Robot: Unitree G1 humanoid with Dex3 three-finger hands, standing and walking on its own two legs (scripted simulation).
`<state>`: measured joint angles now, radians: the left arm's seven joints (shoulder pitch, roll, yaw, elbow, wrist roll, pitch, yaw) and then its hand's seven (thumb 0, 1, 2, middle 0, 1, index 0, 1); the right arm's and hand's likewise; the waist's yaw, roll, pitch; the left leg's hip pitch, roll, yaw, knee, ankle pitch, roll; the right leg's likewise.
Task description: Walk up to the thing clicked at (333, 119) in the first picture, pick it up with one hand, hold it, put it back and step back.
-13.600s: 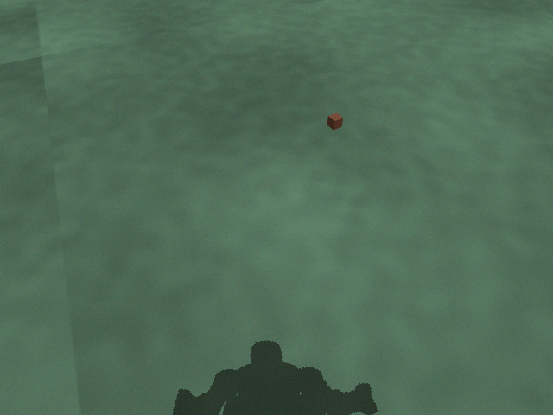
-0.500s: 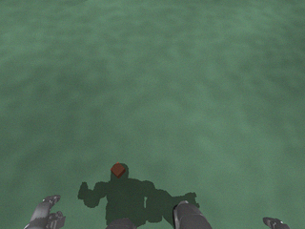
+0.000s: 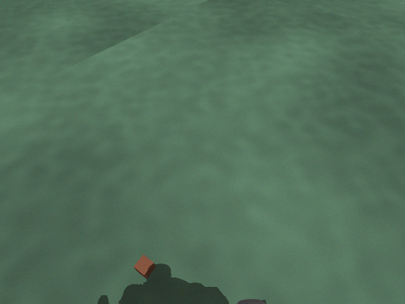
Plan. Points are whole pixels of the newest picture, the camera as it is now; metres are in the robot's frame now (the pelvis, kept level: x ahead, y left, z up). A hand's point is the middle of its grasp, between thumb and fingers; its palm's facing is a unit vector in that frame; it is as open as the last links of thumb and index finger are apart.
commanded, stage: walk up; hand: left
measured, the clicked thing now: (144, 266) +0.41 +0.26 -0.74
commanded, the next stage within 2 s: none
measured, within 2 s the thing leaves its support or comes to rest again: neither
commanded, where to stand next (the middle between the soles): +0.04 +0.01 m, yaw +4 degrees
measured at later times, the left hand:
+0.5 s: hand out of the picture +0.12 +0.28 -0.16, palm faces +0.08 -0.92 -0.39, open 7.4 cm
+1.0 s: hand out of the picture +0.02 +0.29 -0.14, palm faces +0.09 -0.92 -0.38, open 7.4 cm
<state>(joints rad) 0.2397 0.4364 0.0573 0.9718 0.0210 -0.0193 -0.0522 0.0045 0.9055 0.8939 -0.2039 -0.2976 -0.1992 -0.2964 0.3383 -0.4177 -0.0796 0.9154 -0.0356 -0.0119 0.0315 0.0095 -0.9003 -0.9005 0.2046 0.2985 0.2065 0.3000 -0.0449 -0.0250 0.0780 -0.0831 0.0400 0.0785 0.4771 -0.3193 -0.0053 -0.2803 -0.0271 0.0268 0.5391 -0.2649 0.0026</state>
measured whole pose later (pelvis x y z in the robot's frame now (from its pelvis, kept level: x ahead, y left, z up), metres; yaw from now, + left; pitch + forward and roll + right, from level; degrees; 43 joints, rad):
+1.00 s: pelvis +0.02 +0.01 +0.00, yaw +4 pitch -4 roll +0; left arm 0.33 0.39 0.05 0.93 0.03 -0.05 -0.03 0.00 0.90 0.89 -0.21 -0.30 -0.20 -0.30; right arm 0.25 -0.41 -0.05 0.90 -0.02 -0.02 0.03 0.01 -0.90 -0.90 0.20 0.30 0.20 0.30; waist 0.04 0.02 0.07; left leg -0.40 -0.01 -0.01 0.85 -0.45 0.03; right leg -0.08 0.00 -0.02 0.48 -0.34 -0.03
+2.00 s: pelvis -0.07 +0.00 +0.00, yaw +6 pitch -3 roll +0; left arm 0.30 0.41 0.05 0.86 0.01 0.00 -0.04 0.01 0.90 0.89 -0.21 -0.30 -0.20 -0.30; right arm 0.31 -0.37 -0.04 0.86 -0.02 -0.06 0.02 0.01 -0.90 -0.90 0.20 0.30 0.21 0.30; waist 0.00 -0.04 0.07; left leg -0.15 -0.02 -0.01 0.49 -0.28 0.03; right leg -0.41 -0.03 0.03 0.94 -0.44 -0.03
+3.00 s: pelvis -0.04 +0.01 +0.00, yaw +6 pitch -2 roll +0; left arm 0.12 0.36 -0.01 1.12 -0.01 -0.02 -0.01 0.00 0.90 0.89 -0.21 -0.30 -0.20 -0.30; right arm 0.07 -0.34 -0.01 1.07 -0.01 -0.01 0.01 0.01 -0.90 -0.90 0.20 0.30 0.21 0.30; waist 0.02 -0.01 0.05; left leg -0.16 0.01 0.04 0.47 -0.28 0.01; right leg -0.22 -0.03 0.03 0.47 -0.21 0.03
